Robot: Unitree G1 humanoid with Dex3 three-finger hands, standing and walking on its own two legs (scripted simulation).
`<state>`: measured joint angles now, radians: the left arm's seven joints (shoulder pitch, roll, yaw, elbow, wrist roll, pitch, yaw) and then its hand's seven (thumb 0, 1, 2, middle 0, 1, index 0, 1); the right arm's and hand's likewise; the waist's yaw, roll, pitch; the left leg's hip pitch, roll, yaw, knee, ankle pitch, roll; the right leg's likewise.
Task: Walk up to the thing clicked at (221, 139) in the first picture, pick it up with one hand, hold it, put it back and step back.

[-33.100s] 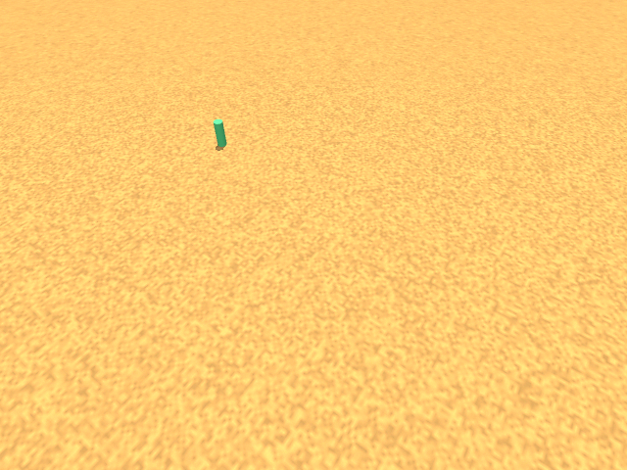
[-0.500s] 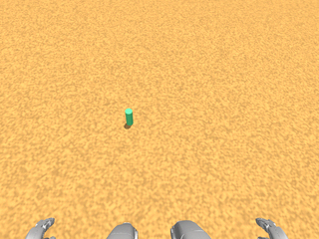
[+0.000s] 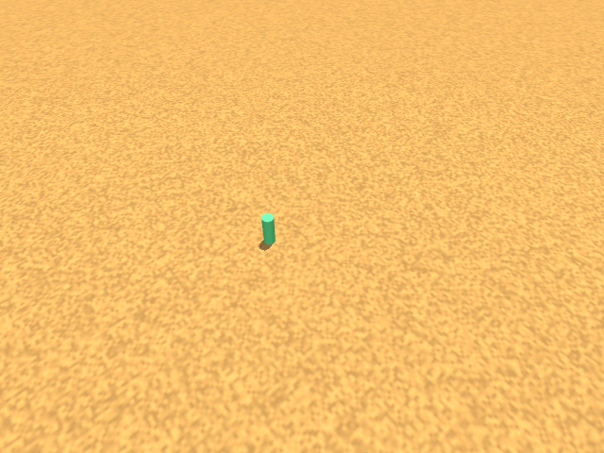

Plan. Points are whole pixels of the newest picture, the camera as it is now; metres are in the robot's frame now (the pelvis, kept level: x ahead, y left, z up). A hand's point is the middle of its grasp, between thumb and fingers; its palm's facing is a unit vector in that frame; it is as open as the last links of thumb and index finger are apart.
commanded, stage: step back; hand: left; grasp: from the side
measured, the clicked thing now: (268, 229) +1.06 +0.14 -0.69
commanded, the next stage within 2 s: stand in 0.80 s
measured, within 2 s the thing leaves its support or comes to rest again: neither
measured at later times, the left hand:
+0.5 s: hand out of the picture +0.07 +0.27 -0.15, palm faces +0.03 -0.94 -0.35, open 7.4 cm
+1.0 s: hand (139, 446) +0.16 +0.25 -0.13, palm faces -0.03 -0.94 -0.34, open 7.4 cm
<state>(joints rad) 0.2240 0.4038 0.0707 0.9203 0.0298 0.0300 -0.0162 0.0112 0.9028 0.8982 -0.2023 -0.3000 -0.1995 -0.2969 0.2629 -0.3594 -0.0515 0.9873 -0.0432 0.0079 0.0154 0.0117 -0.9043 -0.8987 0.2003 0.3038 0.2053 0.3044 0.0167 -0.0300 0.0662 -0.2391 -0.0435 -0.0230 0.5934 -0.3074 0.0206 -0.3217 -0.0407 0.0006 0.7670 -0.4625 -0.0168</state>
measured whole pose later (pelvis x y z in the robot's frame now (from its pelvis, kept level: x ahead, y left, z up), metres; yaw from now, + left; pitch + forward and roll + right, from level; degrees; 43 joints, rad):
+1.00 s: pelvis +0.05 +0.00 +0.02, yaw +0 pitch -2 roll +0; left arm 0.06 0.35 0.00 1.09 0.00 -0.02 0.00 0.01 0.90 0.90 -0.20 -0.30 -0.20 -0.30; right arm 0.03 -0.34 -0.01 1.10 -0.01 -0.01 0.01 0.01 -0.90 -0.90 0.20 0.30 0.21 0.30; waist 0.00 0.00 0.07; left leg -0.15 0.02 0.02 0.38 -0.19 -0.01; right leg -0.07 -0.01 0.00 0.36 -0.25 0.01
